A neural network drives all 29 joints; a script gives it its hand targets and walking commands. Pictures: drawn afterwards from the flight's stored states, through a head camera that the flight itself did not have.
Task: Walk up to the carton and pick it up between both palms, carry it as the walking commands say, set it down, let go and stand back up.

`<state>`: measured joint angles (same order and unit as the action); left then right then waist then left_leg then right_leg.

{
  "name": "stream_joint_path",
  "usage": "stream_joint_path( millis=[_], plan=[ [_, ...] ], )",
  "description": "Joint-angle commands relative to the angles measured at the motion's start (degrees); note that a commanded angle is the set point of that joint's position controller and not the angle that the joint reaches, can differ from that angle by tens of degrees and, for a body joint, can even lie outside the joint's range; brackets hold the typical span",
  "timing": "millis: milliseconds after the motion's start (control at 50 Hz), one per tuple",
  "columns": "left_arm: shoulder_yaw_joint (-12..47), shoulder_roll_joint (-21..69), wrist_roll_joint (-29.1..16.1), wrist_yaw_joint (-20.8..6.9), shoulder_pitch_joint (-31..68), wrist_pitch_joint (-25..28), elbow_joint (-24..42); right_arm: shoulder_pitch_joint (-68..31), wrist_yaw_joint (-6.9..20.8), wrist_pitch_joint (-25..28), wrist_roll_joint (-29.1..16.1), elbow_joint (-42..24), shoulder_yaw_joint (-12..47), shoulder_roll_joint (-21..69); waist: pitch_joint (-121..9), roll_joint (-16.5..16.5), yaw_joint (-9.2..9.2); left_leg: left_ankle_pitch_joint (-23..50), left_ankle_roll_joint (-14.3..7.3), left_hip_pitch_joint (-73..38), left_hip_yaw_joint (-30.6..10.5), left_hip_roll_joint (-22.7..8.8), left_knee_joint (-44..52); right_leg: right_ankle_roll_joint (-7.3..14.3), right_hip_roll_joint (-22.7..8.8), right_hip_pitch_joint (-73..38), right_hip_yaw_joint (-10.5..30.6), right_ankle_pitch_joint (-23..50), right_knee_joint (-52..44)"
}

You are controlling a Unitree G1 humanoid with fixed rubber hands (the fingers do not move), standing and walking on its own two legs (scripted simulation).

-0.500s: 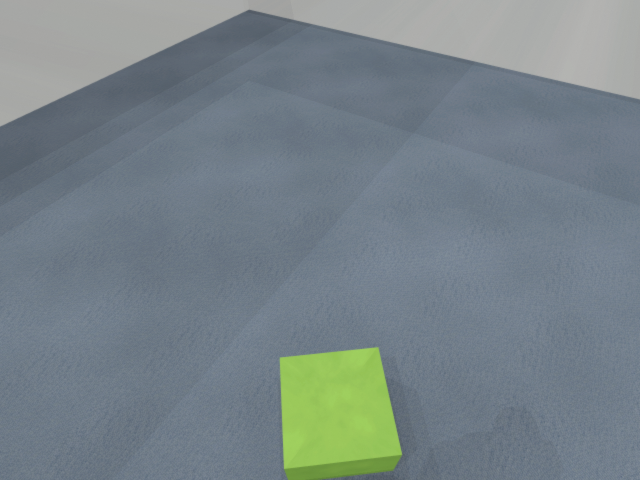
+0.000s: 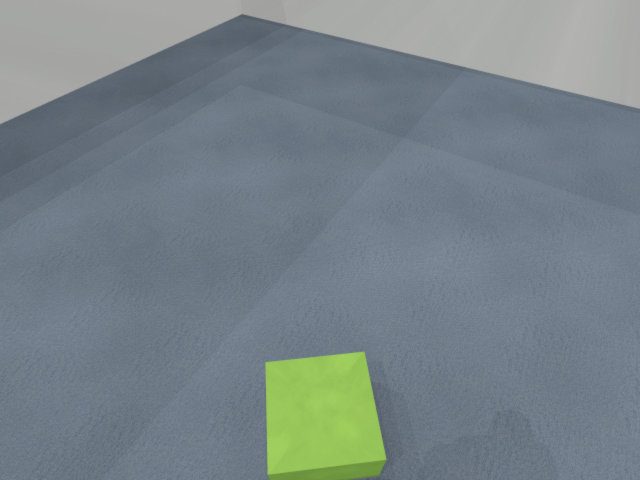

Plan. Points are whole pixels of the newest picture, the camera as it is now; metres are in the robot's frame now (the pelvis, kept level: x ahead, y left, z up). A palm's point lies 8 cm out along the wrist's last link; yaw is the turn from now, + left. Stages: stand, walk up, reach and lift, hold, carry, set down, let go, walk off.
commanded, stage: walk up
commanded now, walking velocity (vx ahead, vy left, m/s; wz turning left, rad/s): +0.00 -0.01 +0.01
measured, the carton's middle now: (321, 417) +0.42 +0.01 -0.69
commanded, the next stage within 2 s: stand in 0.60 s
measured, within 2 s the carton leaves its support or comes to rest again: neither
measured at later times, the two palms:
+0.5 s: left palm out of the picture -0.01 +0.19 -0.15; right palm out of the picture +0.00 -0.25 -0.15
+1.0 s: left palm out of the picture +0.01 +0.21 -0.14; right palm out of the picture +0.00 -0.24 -0.15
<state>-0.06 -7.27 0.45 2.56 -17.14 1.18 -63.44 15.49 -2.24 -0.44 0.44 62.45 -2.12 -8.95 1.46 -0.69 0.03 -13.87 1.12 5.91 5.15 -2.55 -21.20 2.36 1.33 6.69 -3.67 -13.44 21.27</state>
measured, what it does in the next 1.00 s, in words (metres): stands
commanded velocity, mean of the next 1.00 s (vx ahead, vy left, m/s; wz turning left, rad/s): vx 0.00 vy -0.03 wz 0.00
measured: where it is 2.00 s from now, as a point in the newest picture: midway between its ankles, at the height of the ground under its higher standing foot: outside the picture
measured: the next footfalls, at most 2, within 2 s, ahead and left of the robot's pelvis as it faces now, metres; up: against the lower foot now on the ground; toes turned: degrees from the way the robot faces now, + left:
none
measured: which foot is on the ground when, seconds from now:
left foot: down 0.00-1.00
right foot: down 0.00-1.00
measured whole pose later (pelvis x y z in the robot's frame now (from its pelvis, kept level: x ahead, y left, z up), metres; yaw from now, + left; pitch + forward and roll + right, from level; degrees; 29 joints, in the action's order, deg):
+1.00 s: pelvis +0.00 -0.02 +0.00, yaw +0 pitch -1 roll +0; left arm -1.1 -8.6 0.9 2.0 -17.1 1.3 -59.8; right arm 17.9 -2.6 -0.5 1.4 59.3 -1.7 -9.1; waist 1.2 -0.1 0.3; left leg -14.2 2.5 7.2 5.4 -3.9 -22.3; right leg 3.6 2.1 8.3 -4.2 -14.4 23.0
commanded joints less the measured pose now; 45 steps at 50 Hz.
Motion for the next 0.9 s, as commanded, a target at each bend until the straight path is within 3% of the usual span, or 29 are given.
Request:
stream_joint_path(
  millis=[0,580,600,660,780,880],
  plan=[
    [-0.71,-4.48,0.01,0.17,-3.54,0.36,0.86,2.95,-0.21,0.34,0.04,-0.92,-0.73,-4.29,2.37,1.2,0.07,6.89,0.25,2.62,-4.19,-5.91,2.99,0.03,-8.5,1.11,6.66,12.18,-3.9],
    [-2.22,-6.79,-0.17,-0.05,-4.28,-0.86,2.3,5.39,-1.15,-0.58,0.58,-3.45,-1.46,-4.91,1.39,1.08,0.17,6.08,0.69,6.14,-1.57,-6.99,-4.79,1.92,-8.15,3.89,6.5,12.94,-1.42],
    [-2.37,-6.61,0.77,-0.17,-3.88,-0.4,2.54,4.29,-1.08,-0.33,1.59,-3.06,-1.61,-4.92,1.92,-0.51,0.27,7.43,0.72,7.52,-0.87,-5.24,-5.33,2.37,-9.35,2.49,8.91,13.04,-2.09],
    [-2.42,-7.02,0.65,-0.14,-3.79,-0.12,2.38,5.05,-0.87,-0.31,1.25,-2.86,-0.99,-3.76,1.48,2.59,0.17,4.1,1.49,6.69,-0.01,-4.36,-5.1,3.06,-11.08,1.94,10.64,14.32,-3.98],
    [-2.02,-6.27,0.39,-0.38,-3.45,0.12,3.28,5.4,-0.72,0.03,1.18,-3.41,-0.5,-4.91,1.32,0.54,0.18,9.52,0.65,3.71,-1.98,-5.71,-0.53,1.39,-8.32,2.34,7.45,11.91,-2.64],
    [-1.8,-5.87,0.42,-0.44,-4.05,0.3,4.19,5.67,-0.61,0.16,1.02,-4.08,-0.43,-5.3,1.57,0.2,0.5,9.85,0.24,3.77,-2.99,-6.12,1.47,0.89,-7.8,1.74,7.17,10.28,-2.42]
  ],
)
